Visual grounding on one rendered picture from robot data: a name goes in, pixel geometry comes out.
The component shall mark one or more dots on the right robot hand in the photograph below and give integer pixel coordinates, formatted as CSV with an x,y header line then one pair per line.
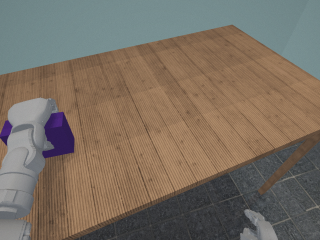
x,y
264,230

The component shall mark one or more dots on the left robot forearm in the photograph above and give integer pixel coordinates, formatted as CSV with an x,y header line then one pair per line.
x,y
20,169

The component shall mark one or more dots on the table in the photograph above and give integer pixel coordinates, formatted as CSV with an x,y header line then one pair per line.
x,y
154,120

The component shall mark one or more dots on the left robot hand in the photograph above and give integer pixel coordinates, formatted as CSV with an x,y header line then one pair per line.
x,y
36,110

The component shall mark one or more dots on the robot left upper arm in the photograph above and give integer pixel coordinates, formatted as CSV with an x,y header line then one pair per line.
x,y
15,229

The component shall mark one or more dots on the sponge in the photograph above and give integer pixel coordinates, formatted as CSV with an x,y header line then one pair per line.
x,y
57,131

